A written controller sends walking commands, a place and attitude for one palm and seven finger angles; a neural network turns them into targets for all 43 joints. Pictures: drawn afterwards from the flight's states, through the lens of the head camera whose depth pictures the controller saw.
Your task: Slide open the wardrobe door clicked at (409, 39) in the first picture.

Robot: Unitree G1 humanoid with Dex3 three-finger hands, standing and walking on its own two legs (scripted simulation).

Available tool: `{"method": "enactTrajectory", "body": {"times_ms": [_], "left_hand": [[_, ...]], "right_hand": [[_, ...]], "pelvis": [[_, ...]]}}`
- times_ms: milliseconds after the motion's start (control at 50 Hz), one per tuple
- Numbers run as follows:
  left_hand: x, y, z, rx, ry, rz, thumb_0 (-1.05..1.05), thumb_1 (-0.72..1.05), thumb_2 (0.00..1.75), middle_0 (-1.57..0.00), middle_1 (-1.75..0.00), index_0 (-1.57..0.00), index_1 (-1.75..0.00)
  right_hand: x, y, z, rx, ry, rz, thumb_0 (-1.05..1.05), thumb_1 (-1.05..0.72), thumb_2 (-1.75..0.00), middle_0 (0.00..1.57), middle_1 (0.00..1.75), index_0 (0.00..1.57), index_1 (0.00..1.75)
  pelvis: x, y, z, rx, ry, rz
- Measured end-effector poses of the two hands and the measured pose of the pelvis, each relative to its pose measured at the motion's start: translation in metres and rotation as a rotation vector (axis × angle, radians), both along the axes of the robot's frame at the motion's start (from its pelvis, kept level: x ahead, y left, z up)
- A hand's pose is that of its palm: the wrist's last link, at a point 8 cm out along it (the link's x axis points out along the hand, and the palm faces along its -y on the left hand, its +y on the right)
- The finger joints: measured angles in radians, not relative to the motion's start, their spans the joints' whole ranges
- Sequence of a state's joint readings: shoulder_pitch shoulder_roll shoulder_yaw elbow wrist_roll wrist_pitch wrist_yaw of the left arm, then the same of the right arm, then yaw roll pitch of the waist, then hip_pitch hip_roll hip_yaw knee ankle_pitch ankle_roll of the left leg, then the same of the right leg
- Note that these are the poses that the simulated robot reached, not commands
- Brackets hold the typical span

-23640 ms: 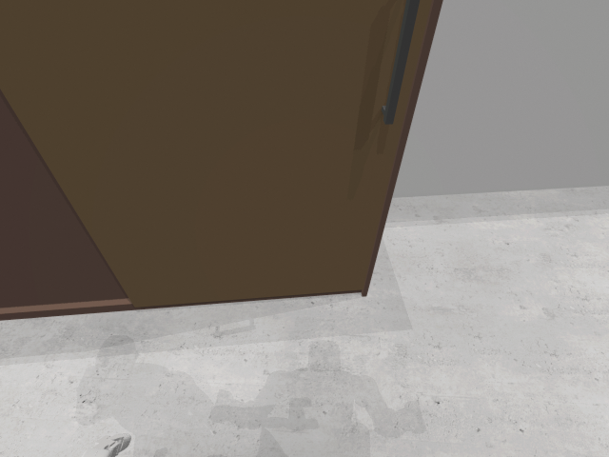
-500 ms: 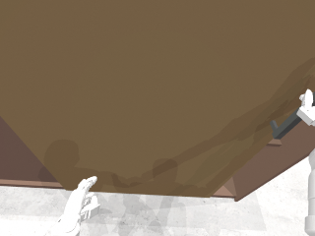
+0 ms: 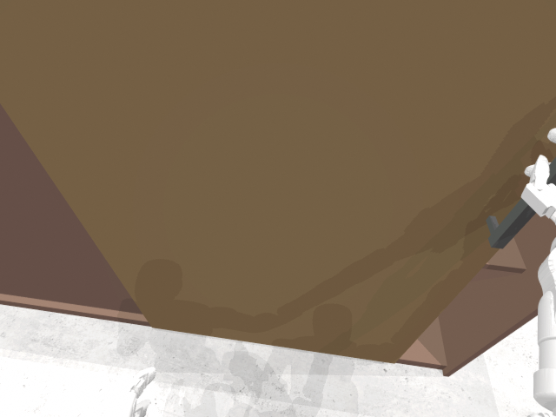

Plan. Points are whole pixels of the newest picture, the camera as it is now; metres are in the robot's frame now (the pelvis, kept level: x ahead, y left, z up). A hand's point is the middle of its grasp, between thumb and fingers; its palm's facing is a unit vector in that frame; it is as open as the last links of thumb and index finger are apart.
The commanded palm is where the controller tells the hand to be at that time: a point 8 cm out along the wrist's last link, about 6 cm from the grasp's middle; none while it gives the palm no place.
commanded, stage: stop walking and hold the door there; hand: right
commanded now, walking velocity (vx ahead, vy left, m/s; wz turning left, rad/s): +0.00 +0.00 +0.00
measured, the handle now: (547, 168) +0.41 -0.32 +0.18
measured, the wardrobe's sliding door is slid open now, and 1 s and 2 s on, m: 0.18 0.18 0.18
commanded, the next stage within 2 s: loosen the grip on the handle in 1.88 s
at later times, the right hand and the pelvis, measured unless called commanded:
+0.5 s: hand (534, 187) +0.37 -0.29 +0.19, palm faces +0.45 +0.87 -0.21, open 6.0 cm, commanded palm +0.33 -0.32 +0.16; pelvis -0.04 -0.01 +0.00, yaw +1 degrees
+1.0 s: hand (539, 194) +0.37 -0.30 +0.17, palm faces +0.29 +0.93 -0.23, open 5.4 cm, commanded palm +0.34 -0.35 +0.16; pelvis -0.04 -0.08 -0.01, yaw -4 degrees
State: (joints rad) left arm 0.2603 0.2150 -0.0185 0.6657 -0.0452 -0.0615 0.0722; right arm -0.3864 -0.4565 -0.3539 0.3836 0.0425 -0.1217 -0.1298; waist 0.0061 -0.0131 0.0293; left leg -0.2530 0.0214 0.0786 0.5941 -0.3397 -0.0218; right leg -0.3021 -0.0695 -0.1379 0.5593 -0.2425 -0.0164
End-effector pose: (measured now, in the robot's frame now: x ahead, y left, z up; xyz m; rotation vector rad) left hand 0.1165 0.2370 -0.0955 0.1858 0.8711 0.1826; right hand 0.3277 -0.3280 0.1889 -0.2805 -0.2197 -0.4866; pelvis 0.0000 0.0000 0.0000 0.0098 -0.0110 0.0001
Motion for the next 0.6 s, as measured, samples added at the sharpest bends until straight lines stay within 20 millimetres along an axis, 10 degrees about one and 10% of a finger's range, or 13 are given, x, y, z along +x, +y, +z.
{"method": "enactTrajectory", "body": {"times_ms": [600], "left_hand": [[-0.056, 0.021, -0.003, 0.074, 0.072, 0.052, 0.01, 0.9, 0.9, -0.2, -0.3, -0.2, -0.3]], "right_hand": [[0.0, 0.0, 0.003, 0.022, 0.063, 0.037, -0.07, -0.73, -0.81, 0.46, 1.4, 0.27, 1.37]], "pelvis": [[-0.033, -0.009, 0.002, 0.008, -0.005, 0.021]]}}
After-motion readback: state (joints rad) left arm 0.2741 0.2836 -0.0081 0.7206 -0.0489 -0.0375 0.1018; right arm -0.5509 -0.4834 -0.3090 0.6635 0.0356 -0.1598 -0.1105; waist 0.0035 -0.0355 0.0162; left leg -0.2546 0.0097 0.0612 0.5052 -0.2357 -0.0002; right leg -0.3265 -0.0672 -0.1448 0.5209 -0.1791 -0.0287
